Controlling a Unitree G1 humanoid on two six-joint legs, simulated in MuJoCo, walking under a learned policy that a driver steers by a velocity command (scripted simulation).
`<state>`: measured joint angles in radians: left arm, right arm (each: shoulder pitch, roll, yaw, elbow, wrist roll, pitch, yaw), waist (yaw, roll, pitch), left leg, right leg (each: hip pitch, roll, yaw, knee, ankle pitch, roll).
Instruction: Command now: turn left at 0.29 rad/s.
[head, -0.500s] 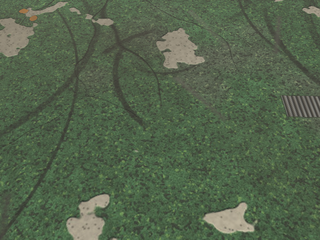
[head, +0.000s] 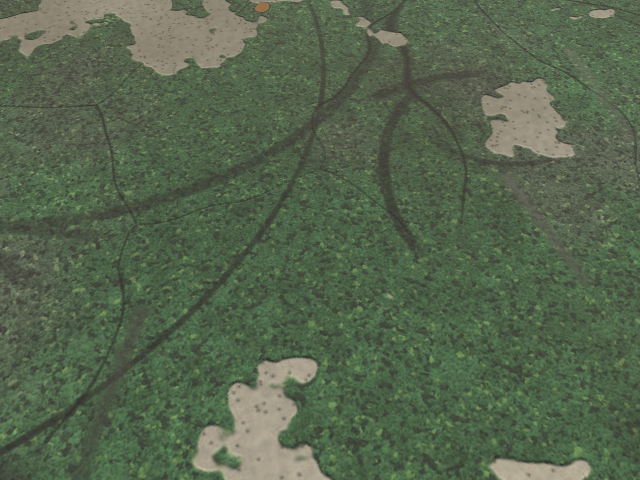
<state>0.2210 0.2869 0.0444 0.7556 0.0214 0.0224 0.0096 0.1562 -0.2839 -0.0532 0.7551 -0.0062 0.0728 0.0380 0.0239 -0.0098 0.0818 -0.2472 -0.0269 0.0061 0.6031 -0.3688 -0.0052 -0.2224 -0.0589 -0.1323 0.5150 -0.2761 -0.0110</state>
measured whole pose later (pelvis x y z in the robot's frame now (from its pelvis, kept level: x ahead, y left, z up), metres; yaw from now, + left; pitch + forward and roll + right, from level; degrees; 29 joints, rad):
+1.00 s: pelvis -0.01 -0.01 +0.01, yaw +2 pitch -2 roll +0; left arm 0.26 0.18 -0.01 1.10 0.01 0.00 0.03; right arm 0.25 -0.19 0.01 1.15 -0.01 0.01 -0.04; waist 0.00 0.00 0.03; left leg -0.15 -0.04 -0.03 0.36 -0.19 0.02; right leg -0.12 0.02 0.00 0.38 -0.23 -0.03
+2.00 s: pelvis +0.31 +0.02 -0.01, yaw +2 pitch +0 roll -1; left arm 0.12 0.21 0.06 0.97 0.02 -0.07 -0.01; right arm 0.41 -0.17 -0.02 1.09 -0.01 -0.09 0.00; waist -0.02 0.02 0.07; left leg -0.22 -0.02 -0.01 1.19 -0.36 0.10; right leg -0.37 0.08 -0.14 0.56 -0.20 -0.13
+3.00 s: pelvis +0.87 +0.04 -0.01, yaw -8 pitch +1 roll +1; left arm 0.04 0.18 0.04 0.87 0.03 -0.05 -0.04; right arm 0.44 -0.17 -0.04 1.06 -0.03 -0.09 -0.03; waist -0.04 0.00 0.06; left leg 0.11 -0.01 0.25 0.37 -0.46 0.03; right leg -0.47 0.02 -0.14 0.57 -0.16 -0.16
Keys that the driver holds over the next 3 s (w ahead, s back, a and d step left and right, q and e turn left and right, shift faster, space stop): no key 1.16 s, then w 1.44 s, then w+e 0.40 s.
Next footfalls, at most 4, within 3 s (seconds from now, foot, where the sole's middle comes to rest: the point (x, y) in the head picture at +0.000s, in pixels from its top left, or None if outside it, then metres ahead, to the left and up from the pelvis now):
0.02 left None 0.03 0.10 -0.77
0.38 right None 0.02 -0.11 -0.77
1.90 right None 0.42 -0.03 -0.77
2.46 left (279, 353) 0.73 0.14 -0.77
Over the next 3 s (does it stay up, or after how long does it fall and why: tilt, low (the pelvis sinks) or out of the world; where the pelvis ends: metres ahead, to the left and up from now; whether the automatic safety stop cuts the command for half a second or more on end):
stays up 0.87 0.04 -0.01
